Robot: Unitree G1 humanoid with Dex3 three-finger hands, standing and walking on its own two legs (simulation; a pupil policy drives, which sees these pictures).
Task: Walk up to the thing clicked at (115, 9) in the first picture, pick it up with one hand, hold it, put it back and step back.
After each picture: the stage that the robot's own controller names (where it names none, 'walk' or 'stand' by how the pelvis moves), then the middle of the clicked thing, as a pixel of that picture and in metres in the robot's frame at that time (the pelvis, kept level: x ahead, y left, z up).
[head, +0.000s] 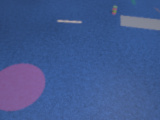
stand; (114, 10) +2.26 -0.52 -0.72
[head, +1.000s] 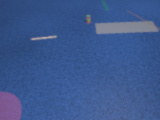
walk; (88, 19) +2.17 +0.02 -0.69
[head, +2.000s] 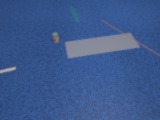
walk; (55, 37) +1.53 +0.39 -0.71
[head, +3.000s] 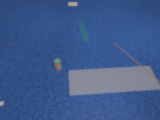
walk; (57, 64) +1.03 +0.30 -0.71
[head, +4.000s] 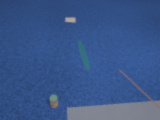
walk; (54, 101) +0.64 +0.22 -0.69
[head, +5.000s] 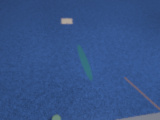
stand; out of the picture +0.44 +0.15 -0.69
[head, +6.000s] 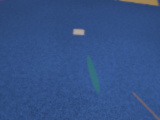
stand; out of the picture +0.41 +0.15 -0.72
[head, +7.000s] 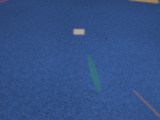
stand; out of the picture +0.42 +0.16 -0.72
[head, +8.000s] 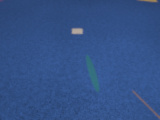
stand; out of the picture +0.41 +0.17 -0.72
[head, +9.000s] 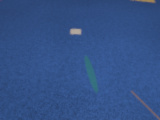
stand; out of the picture +0.40 +0.17 -0.73
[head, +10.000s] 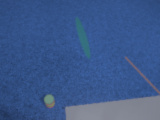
go down; (49, 101) +0.44 +0.16 -0.62
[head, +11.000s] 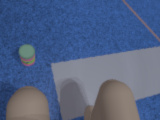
go down; (27, 55) +0.50 +0.18 -0.30
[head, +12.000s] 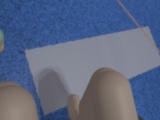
close in; out of the picture +0.50 +0.20 -0.25
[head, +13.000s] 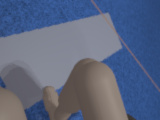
close; out of the picture +0.49 +0.23 -0.24
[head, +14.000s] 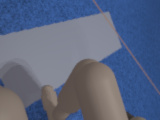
lift; out of the picture +0.47 +0.22 -0.25
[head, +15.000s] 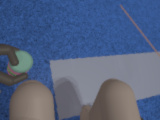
lift; (19, 65) +0.38 +0.20 -0.13
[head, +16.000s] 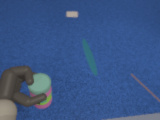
hold; (41, 91) +0.32 +0.14 +0.03
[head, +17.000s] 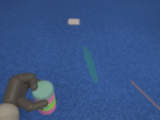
hold; (45, 98) +0.31 +0.14 +0.00
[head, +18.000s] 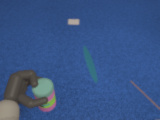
hold; (45, 95) +0.32 +0.14 +0.00
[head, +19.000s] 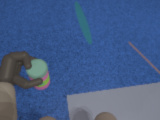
crouch; (39, 75) +0.39 +0.14 -0.06
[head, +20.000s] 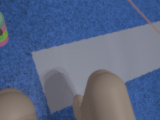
lower; out of the picture +0.52 +0.18 -0.13
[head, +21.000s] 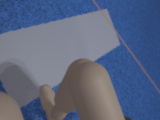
lower; out of the picture +0.47 +0.22 -0.25
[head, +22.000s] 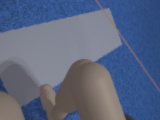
lower; out of the picture +0.47 +0.23 -0.25
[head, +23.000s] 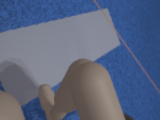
lower; out of the picture +0.47 +0.22 -0.25
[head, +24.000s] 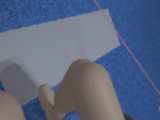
lower; out of the picture +0.47 +0.22 -0.26
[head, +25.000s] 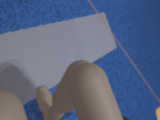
open; out of the picture +0.46 +0.20 -0.27
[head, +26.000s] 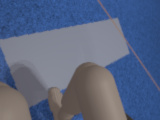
stand; out of the picture +0.46 +0.18 -0.26
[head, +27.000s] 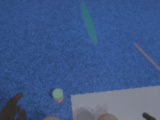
stand; (58, 95) +0.42 +0.11 -0.54
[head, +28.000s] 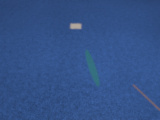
stand; out of the picture +0.39 +0.11 -0.66
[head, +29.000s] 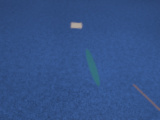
stand; out of the picture +0.39 +0.11 -0.67
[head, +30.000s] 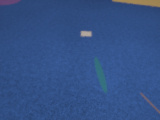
stand; out of the picture +0.41 +0.09 -0.72
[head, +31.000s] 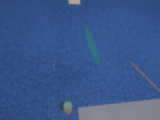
walk; (67, 107) +0.44 +0.06 -0.71
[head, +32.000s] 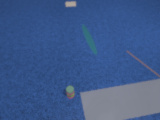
walk; (70, 92) +0.64 +0.12 -0.70
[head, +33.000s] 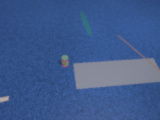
walk; (65, 61) +0.98 +0.15 -0.70
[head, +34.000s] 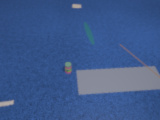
stand; (68, 67) +1.03 +0.14 -0.71
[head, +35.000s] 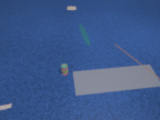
stand; (64, 69) +1.03 +0.18 -0.73
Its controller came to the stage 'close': yes
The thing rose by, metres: 0.72
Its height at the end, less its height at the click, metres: +0.00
